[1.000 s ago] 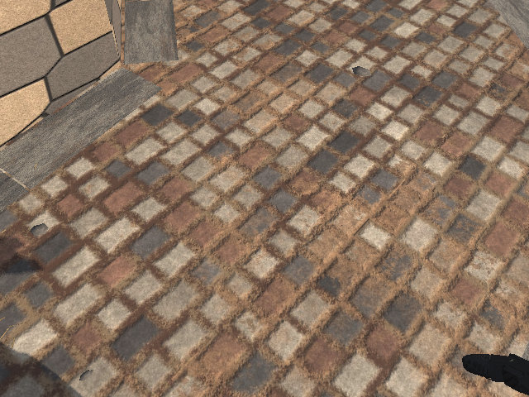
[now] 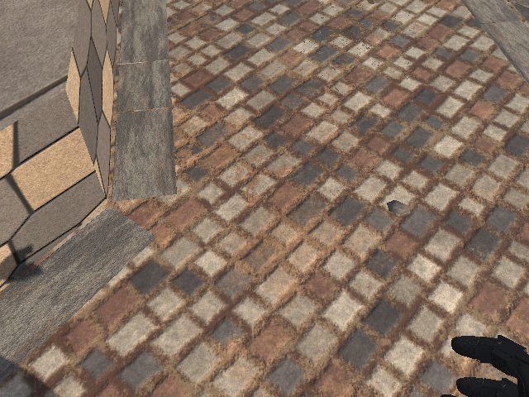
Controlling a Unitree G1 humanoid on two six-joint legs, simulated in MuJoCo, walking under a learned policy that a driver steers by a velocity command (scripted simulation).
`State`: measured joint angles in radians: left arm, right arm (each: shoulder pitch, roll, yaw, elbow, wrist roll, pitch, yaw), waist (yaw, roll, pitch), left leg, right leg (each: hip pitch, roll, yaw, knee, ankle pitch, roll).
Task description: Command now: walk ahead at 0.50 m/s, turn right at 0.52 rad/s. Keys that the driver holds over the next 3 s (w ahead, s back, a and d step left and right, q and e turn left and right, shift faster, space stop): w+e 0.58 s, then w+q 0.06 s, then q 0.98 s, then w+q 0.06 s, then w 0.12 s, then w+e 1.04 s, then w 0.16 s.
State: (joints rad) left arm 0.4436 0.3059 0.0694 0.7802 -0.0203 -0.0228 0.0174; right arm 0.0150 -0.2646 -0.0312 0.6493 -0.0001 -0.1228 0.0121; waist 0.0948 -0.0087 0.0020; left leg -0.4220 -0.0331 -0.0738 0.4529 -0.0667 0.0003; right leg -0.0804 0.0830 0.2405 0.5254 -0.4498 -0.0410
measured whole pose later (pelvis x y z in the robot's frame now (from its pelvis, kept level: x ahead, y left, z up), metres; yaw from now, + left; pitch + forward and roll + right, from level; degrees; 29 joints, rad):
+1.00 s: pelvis +0.50 -0.11 -0.01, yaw -17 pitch +2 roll -2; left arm 0.22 0.30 0.05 0.75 0.01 -0.01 0.03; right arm 0.16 -0.29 -0.04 0.73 -0.01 -0.07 0.05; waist 0.02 0.02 0.03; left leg -0.49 -0.01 -0.01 0.55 -0.10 0.05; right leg -0.15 0.06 -0.06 0.67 -0.48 -0.02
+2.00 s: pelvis +0.63 -0.12 +0.02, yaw +10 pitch +1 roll +0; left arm 0.26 0.32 0.07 0.79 -0.03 -0.04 -0.03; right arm 0.33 -0.25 -0.04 0.71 -0.01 -0.05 0.00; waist -0.01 -0.05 -0.02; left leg -0.07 -0.02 0.05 0.33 -0.29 0.04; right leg -0.59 -0.07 0.02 1.07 -0.24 0.00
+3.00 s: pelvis +1.17 -0.13 +0.02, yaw -23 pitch +1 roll +1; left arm 0.24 0.31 0.06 0.67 -0.02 -0.03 0.00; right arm 0.32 -0.26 -0.05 0.75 -0.01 -0.10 0.01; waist -0.04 -0.05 0.02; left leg -0.19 -0.02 0.05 0.37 -0.20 0.03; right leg -0.57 -0.04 0.07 1.09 -0.30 0.00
